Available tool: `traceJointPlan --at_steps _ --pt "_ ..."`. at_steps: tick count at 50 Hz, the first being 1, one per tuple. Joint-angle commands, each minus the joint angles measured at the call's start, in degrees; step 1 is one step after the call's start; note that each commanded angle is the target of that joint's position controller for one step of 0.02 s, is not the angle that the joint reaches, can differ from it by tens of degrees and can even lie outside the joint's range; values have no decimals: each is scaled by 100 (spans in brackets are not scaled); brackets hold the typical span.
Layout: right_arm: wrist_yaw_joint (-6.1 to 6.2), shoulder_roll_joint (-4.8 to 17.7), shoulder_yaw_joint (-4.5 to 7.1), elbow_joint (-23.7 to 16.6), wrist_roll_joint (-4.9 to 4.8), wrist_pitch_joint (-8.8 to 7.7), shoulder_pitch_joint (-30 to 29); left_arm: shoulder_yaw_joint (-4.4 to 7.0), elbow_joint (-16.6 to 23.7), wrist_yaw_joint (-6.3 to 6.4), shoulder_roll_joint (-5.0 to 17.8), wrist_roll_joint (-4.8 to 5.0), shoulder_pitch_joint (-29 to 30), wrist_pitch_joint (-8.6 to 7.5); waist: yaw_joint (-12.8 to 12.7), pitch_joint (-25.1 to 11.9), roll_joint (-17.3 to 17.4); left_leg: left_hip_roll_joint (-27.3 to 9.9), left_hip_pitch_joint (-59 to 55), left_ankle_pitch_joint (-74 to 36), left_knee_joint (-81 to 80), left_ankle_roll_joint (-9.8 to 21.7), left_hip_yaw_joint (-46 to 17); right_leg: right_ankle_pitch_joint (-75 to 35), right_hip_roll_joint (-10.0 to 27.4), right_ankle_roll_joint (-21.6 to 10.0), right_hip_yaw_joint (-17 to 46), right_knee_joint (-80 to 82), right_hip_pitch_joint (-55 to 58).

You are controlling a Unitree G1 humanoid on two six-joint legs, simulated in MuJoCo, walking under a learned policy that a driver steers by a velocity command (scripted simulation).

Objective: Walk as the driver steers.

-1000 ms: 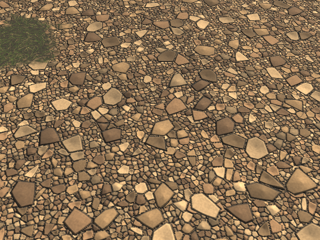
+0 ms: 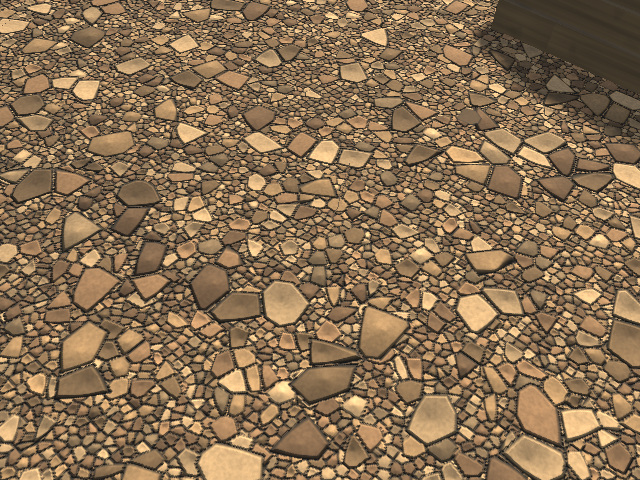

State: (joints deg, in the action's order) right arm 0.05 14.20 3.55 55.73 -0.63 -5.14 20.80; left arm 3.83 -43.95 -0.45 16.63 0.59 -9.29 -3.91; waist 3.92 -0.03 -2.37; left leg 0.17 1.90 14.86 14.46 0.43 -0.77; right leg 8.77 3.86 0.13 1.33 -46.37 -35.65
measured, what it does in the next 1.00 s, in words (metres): walks ahead, turning left: right foot, then left foot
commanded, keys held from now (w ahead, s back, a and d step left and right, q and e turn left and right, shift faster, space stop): w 0.08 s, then w+q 0.62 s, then no key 0.30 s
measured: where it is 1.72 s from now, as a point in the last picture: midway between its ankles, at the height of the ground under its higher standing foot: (287, 435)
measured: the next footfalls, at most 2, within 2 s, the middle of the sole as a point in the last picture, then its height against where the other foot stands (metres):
right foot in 0.16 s outside the picture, level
left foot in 0.70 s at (244, 471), level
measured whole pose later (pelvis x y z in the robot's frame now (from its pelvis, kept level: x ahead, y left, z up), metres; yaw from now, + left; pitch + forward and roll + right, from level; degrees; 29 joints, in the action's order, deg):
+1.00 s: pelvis +0.50 +0.04 +0.00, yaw +22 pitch +2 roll +0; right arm -0.5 15.2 3.2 43.7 0.3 -2.5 11.8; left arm 3.4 -44.0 1.4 17.4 -0.2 -6.8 -3.2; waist 1.3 4.1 -2.4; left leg 5.0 12.5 9.3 19.9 5.2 0.2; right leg 10.4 6.4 3.3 2.6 -50.5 -36.8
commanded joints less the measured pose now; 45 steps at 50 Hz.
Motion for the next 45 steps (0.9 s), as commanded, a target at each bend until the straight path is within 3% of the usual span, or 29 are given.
traceJointPlan --at_steps 1,3,5,6,7,8,9,10,11,12,13,14,17,21,25,29,30,32,33,34,35,36,37,38,39,40,41,42,45 --pt "16 1148 197 -361 -51 -56 -144 -72 703 -72 55 39 1083 -132 131 410 930 -1096 562 -1033 -690 942 -582 -549 -153 63 -346 966 292" --pt "-4 1202 198 -317 -103 -31 31 -53 796 -119 173 86 1196 -119 125 457 971 -1314 407 -1107 -629 932 -660 -572 -178 -36 -317 1270 502" --pt "-9 1226 199 -294 -136 17 74 2 843 -147 341 104 1111 -122 -54 468 1005 -1505 211 -1555 -412 850 -757 -407 -230 -206 -271 1552 829" --pt "-5 1275 201 -304 -144 43 20 72 788 -140 469 96 798 -129 -311 322 1010 -1486 201 -2331 -36 772 -704 -337 -340 -312 -316 1711 1357" --pt "1 1233 176 -319 -143 61 0 196 587 -105 675 78 104 -126 -696 -82 896 -1264 337 -3198 780 641 -490 -297 -475 -455 -394 1853 2350" --pt "0 1069 106 -400 -78 51 -52 337 367 -42 969 55 -859 -118 -1169 -721 739 -967 1055 -3061 2042 432 -274 -305 -143 -650 -97 1726 3832" --pt "-24 439 -82 -617 36 -24 323 486 257 39 1596 -113 -1758 -65 -1260 -1853 -602 -299 3011 -925 4387 34 126 229 1547 -1307 2001 1725 6086" --pt "-19 396 -107 -553 -113 -117 501 395 151 -1 1355 -112 -1943 -39 -1192 -2506 -1447 90 3651 1808 5568 24 -513 1178 2213 -1720 3962 2811 6049" --pt "-19 998 74 -641 -285 -134 93 255 187 -24 953 -92 -1506 -60 -1140 -1457 -887 -241 4139 1550 6074 119 -699 1609 1968 -1439 3288 2989 5242" --pt "-15 1021 87 -754 -283 -119 -267 175 236 -24 720 -55 -1054 -75 -974 -805 -689 -521 4227 1054 5996 202 -510 1497 1743 -1237 2457 3095 4453" --pt "8 932 95 -759 -205 -70 -388 110 244 -45 527 -60 -636 -105 -775 -373 -433 -702 4020 628 5699 198 -451 1128 1486 -1127 1863 3329 3707" --pt "29 858 133 -726 -139 18 -315 76 245 -63 392 -87 -348 -162 -569 -136 -538 -856 3732 316 5432 195 -490 768 1272 -1025 1345 3537 3186" --pt "17 514 104 -727 -136 232 -189 110 113 -68 348 -126 -104 -299 -297 116 -370 -906 3454 -200 5256 129 -510 -72 1123 -1028 465 3945 2596" --pt "-13 498 122 -971 -86 262 -652 165 -83 27 463 -178 -261 -331 -300 334 -76 -816 3951 -1229 4359 29 -667 -790 1081 -1048 -304 4064 2769" --pt "-182 383 27 -1287 -39 215 -1474 215 -184 107 664 -118 -462 -288 -575 578 106 -718 3786 -2028 3032 70 -135 -1016 1045 -942 -941 4155 2958" --pt "-339 358 -32 -1705 -61 205 -2128 281 -353 136 826 -11 -890 -115 -813 734 169 -634 4148 -1594 2367 263 171 -1576 1286 -887 -1184 3781 3949" --pt "-376 391 -24 -1799 -68 203 -2193 295 -369 142 872 13 -918 -60 -793 703 126 -560 4108 -1339 2273 332 291 -2002 1327 -848 -1249 3591 4143" --pt "-413 562 58 -1914 -90 222 -2031 330 -332 174 1038 34 -853 37 -586 371 -109 -189 3493 -752 2224 532 659 -3983 1325 -726 -1409 2892 4363" --pt "-407 715 142 -1886 -109 240 -1659 346 -306 196 1124 42 -816 93 -347 68 -258 57 2933 -438 2269 660 820 -4958 1292 -662 -1465 2253 4398" --pt "-373 969 286 -1746 -132 251 -934 347 -280 213 1180 52 -749 143 73 -345 -301 318 1937 -388 2112 828 894 -5351 1176 -555 -1541 1243 4166" --pt "-273 1348 494 -1518 -130 283 21 304 -227 239 1124 51 -707 134 575 -837 -123 367 291 -710 1753 1069 575 -4562 951 -317 -1611 -186 3232" --pt "-149 1994 626 -1471 -67 315 268 82 12 186 366 -171 -1198 23 156 -1372 1343 -1168 -1871 -1196 1771 1840 -1983 190 182 75 -1462 -2369 799" --pt "-169 1910 521 -1735 15 245 144 -22 138 103 337 -56 -1151 -225 56 -2405 1297 -2199 -2655 -1327 729 2687 -4672 2813 -680 208 -85 -3645 -295" --pt "-202 1462 377 -1718 89 201 23 109 215 48 819 198 -446 -331 326 -1981 572 -2068 -2303 -2379 552 2275 -3735 2400 -324 127 376 -3723 -656" --pt "-207 1243 319 -1682 63 156 -276 76 243 62 728 224 -357 -353 106 -1270 433 -1866 -1456 -3314 699 2042 -2704 1999 -59 69 286 -3291 -649" --pt "-199 1010 252 -1711 1 146 -660 86 138 124 699 94 -368 -316 -141 -776 105 -1569 -576 -3689 726 1778 -1952 1725 201 90 199 -2832 -435" --pt "-176 846 198 -1761 27 143 -908 132 104 157 757 5 -408 -237 -314 -575 249 -1400 127 -3919 593 1657 -1552 1554 326 105 186 -2533 -25" --pt "-167 836 181 -1798 88 142 -1030 147 77 162 753 -7 -522 -128 -459 -528 354 -1280 612 -4109 436 1608 -1335 1429 357 126 187 -2413 383" --pt "-121 989 214 -1695 112 79 -1104 94 31 214 492 -68 -738 59 -642 -536 436 -1093 1076 -4866 245 1594 -752 908 262 286 53 -1681 630"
